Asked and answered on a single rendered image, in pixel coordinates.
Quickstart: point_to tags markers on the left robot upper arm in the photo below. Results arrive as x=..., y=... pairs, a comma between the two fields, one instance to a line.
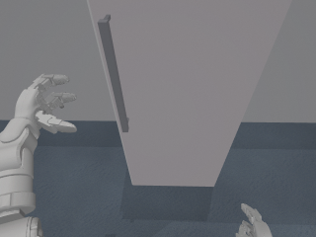
x=25, y=227

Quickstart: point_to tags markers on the robot left hand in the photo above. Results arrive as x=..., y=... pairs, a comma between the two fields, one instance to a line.
x=31, y=103

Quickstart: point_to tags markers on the robot right hand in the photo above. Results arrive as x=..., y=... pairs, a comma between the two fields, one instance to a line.
x=259, y=228

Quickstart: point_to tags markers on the fridge door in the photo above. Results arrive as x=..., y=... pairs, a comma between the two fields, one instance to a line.
x=187, y=70

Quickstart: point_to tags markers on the left robot forearm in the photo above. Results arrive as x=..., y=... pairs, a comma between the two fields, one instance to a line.
x=18, y=142

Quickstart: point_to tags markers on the handle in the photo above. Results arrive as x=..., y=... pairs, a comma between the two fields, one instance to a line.
x=109, y=51

